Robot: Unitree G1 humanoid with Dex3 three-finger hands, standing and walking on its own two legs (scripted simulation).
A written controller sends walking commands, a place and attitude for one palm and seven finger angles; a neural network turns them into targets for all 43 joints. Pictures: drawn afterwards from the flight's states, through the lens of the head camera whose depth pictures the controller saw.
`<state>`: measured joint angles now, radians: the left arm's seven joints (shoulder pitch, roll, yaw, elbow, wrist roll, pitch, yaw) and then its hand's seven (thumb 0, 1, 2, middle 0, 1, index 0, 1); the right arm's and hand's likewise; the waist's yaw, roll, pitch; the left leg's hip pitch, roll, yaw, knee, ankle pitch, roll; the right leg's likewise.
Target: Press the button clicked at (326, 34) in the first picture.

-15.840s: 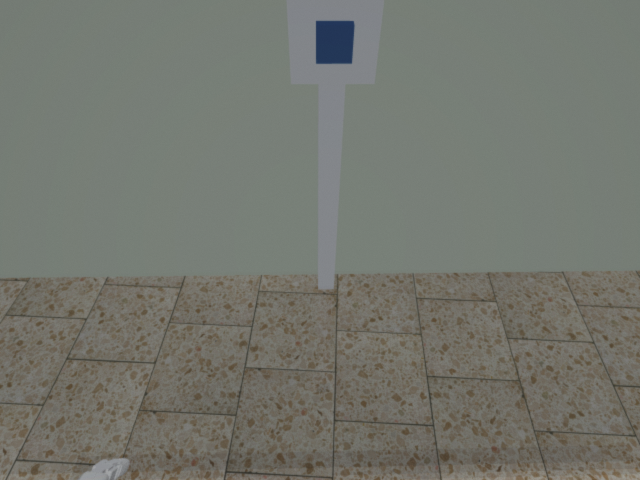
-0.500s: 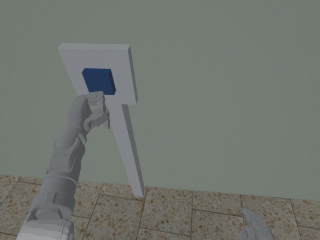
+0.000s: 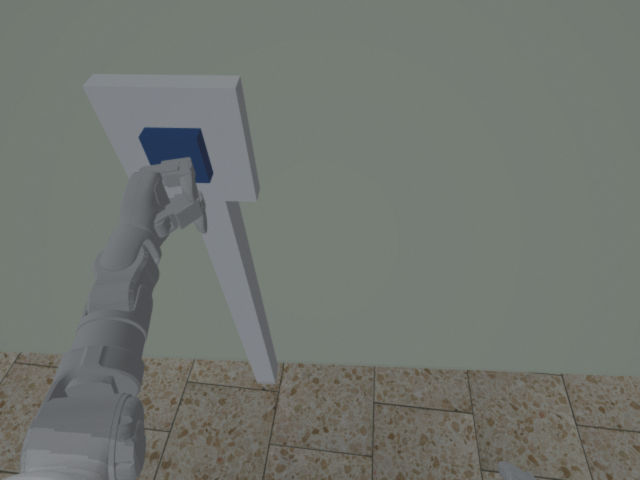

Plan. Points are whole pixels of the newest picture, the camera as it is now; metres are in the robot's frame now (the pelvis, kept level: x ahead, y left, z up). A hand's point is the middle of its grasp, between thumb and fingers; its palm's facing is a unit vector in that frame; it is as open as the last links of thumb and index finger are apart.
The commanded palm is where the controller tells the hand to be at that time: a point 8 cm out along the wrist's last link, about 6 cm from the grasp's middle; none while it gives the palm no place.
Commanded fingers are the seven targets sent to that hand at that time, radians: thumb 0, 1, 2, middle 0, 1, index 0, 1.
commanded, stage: press the button with the knuckle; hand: left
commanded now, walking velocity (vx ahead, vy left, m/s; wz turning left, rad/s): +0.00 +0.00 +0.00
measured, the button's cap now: (179, 154) +0.48 +0.19 +0.16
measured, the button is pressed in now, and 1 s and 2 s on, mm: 0 10 0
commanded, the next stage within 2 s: hold the button down briefly in 0.70 s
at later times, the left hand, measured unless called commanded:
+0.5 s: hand (194, 198) +0.43 +0.17 +0.13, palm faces -0.02 -1.00 -0.01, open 2.8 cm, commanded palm +0.43 +0.22 +0.13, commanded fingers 0.00 0.90 0.90 -1.30 -1.50 -1.30 -1.50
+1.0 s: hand (193, 194) +0.44 +0.17 +0.13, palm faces -0.04 -1.00 -0.02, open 2.9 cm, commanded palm +0.46 +0.22 +0.13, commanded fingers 0.00 0.90 0.90 -1.30 -1.50 -1.30 -1.50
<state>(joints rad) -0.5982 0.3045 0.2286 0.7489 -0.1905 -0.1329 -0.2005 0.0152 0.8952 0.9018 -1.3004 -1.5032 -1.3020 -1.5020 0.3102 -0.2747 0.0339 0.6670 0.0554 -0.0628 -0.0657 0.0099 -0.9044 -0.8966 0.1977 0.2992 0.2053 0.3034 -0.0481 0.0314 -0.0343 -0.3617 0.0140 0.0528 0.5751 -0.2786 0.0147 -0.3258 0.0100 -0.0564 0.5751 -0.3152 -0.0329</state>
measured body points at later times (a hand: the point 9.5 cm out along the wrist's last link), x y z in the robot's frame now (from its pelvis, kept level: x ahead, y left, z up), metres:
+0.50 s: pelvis -0.01 +0.01 -0.01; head +0.02 +0.00 +0.44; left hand +0.43 +0.22 +0.13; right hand +0.07 -0.25 -0.12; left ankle +0.01 +0.11 -0.73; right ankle -0.01 -0.10 -0.73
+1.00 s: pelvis -0.04 +0.01 -0.01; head +0.02 +0.01 +0.43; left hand +0.44 +0.23 +0.13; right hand -0.01 -0.26 -0.13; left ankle +0.01 +0.11 -0.73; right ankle -0.01 -0.10 -0.73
